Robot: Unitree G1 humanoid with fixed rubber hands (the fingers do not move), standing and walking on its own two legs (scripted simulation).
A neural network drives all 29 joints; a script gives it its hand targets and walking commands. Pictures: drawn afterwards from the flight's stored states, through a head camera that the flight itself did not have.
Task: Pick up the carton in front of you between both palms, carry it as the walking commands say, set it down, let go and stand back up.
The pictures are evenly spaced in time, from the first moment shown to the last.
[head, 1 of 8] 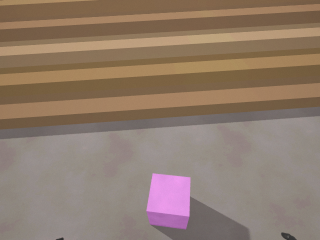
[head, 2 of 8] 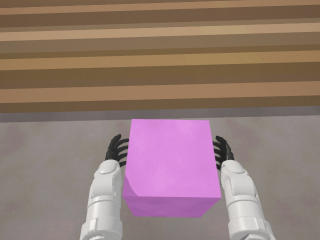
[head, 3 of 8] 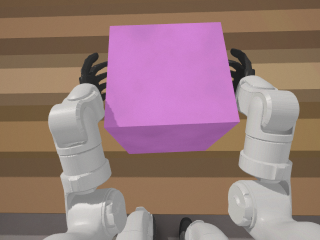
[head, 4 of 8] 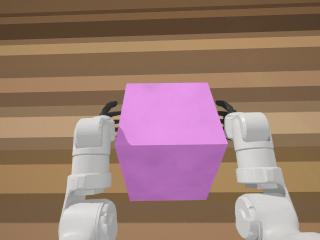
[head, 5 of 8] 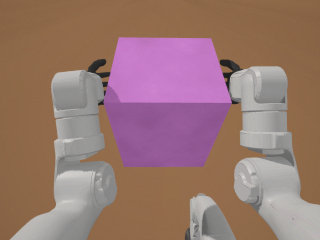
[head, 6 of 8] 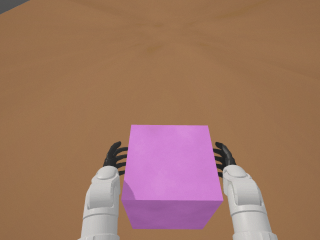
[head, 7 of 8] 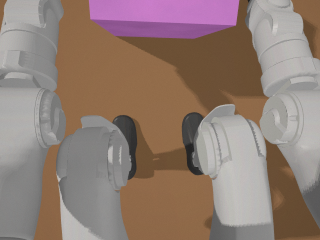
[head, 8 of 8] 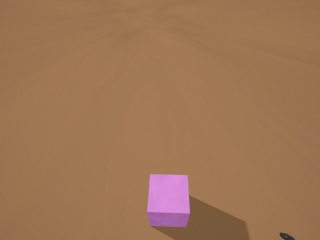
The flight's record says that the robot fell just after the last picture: no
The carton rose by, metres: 1.77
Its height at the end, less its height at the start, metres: +0.99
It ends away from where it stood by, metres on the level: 5.32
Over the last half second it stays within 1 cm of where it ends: yes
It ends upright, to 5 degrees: yes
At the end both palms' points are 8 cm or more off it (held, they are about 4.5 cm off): yes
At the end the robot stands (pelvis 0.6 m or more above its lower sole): yes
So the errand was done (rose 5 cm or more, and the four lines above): yes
